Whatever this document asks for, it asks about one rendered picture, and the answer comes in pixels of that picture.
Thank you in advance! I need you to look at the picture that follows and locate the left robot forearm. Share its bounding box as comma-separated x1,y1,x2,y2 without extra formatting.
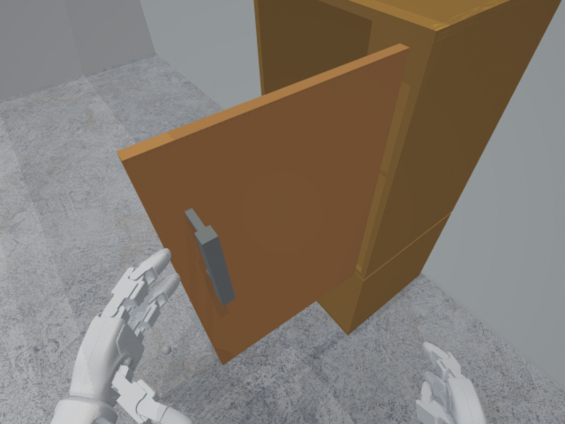
50,397,118,424

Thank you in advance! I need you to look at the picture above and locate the robot left hand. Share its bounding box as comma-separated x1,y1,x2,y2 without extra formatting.
69,248,193,424

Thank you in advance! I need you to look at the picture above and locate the cupboard door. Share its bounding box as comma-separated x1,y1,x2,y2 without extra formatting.
117,43,410,365

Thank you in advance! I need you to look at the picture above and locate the handle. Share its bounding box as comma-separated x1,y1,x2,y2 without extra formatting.
185,208,236,306

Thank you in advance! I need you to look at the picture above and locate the robot right hand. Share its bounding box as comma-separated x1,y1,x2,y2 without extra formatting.
416,342,488,424

